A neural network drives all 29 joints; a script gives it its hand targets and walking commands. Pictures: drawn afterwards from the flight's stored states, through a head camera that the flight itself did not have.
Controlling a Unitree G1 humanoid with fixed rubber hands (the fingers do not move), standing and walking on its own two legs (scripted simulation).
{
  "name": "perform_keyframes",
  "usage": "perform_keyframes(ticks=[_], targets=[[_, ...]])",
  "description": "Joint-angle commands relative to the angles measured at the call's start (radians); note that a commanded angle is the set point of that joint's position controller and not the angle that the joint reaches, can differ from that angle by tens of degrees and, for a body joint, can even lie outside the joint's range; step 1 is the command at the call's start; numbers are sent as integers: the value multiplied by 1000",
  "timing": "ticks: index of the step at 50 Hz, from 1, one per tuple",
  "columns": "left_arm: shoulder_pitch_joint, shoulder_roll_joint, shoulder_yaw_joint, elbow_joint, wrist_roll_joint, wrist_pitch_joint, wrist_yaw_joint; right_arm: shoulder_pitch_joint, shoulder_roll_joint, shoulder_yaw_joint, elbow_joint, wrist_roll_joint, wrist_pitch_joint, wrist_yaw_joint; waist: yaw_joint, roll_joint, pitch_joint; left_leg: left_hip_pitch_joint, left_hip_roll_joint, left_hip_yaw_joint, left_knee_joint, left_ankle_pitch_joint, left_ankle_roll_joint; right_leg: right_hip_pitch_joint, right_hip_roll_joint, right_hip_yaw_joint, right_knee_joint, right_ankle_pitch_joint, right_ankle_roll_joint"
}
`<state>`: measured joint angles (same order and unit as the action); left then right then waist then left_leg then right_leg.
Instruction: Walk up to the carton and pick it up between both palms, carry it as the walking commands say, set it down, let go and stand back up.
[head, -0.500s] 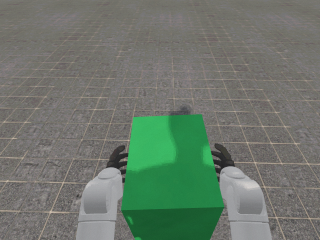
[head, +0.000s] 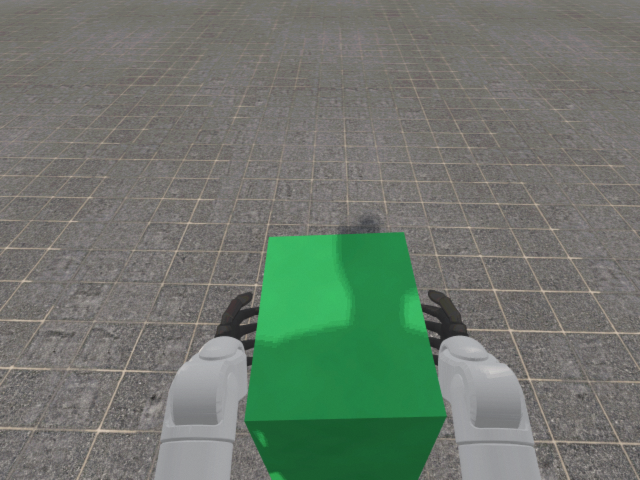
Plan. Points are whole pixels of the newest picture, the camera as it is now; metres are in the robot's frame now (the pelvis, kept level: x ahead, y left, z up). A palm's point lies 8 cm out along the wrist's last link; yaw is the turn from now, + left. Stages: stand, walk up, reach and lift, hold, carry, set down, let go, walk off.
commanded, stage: carry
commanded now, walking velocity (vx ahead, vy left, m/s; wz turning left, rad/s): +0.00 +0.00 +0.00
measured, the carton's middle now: (340, 366) +0.30 +0.00 +0.00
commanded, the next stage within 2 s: none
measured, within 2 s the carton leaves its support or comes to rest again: neither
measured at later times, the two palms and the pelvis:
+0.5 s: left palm (232, 345) +0.29 +0.13 +0.05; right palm (449, 345) +0.29 -0.14 +0.06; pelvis +0.01 +0.00 +0.00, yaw +0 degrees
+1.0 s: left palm (237, 339) +0.30 +0.13 +0.05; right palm (450, 339) +0.30 -0.14 +0.05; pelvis +0.02 +0.00 +0.00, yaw +0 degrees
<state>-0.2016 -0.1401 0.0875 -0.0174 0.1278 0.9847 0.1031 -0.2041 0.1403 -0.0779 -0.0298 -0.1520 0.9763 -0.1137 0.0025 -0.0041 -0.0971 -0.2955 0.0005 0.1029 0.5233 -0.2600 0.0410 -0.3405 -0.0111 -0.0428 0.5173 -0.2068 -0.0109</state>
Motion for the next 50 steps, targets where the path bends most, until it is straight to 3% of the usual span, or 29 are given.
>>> perform_keyframes(ticks=[1,2,6,7,16,17,18,20,22,23,26,32,38,50], targets=[[-476,-892,-550,-129,-278,-35,-214,-436,874,505,-98,294,-32,228,1,10,-256,55,146,-122,-126,115,12,125,-123,95,-63,138,-18],[-466,-881,-523,-83,-253,-45,-215,-423,865,476,-49,268,-41,229,1,9,-259,54,146,-120,-126,117,11,129,-123,93,-59,139,-17],[-477,-887,-545,-127,-274,-51,-213,-447,869,505,-110,292,-49,227,1,7,-249,48,149,-122,-130,120,13,123,-119,90,-61,132,-17],[-467,-876,-512,-69,-248,-58,-214,-436,860,474,-51,267,-54,227,1,3,-245,42,150,-124,-130,119,13,124,-118,88,-60,132,-15],[-475,-875,-533,-114,-266,-77,-211,-426,863,491,-84,279,-73,223,0,12,-270,66,146,-118,-117,145,11,130,-122,90,-55,149,-18],[-457,-864,-500,-52,-236,-86,-212,-417,851,458,-27,251,-83,223,0,13,-270,63,143,-115,-114,152,10,133,-123,88,-54,156,-17],[-468,-870,-528,-103,-260,-84,-211,-421,855,485,-80,274,-81,223,0,12,-267,66,144,-116,-116,159,10,129,-124,89,-52,158,-19],[-446,-861,-509,-66,-241,-88,-210,-417,848,473,-53,260,-86,223,-1,6,-264,64,146,-116,-114,162,11,131,-124,89,-53,158,-19],[-466,-873,-532,-110,-261,-89,-209,-432,854,494,-98,279,-86,222,-1,10,-267,69,149,-120,-116,180,11,128,-123,83,-45,157,-19],[-447,-859,-503,-57,-235,-92,-210,-412,849,466,-39,254,-88,223,-1,-1,-259,59,152,-119,-116,182,12,131,-122,83,-46,160,-18],[-452,-862,-514,-74,-243,-96,-209,-409,847,472,-52,257,-92,222,-1,17,-263,67,149,-117,-113,192,10,129,-123,82,-42,166,-20],[-452,-848,-494,-48,-229,-109,-209,-417,841,467,-39,247,-106,220,-3,-12,-261,68,145,-112,-104,180,9,132,-128,84,-47,180,-21],[-453,-857,-510,-75,-242,-115,-206,-414,847,478,-59,259,-111,219,-2,14,-267,74,147,-109,-99,208,7,136,-127,81,-40,197,-23],[-452,-848,-502,-61,-236,-121,-205,-412,846,474,-46,252,-117,218,-3,-3,-259,72,145,-109,-96,198,7,140,-130,82,-41,203,-26]])
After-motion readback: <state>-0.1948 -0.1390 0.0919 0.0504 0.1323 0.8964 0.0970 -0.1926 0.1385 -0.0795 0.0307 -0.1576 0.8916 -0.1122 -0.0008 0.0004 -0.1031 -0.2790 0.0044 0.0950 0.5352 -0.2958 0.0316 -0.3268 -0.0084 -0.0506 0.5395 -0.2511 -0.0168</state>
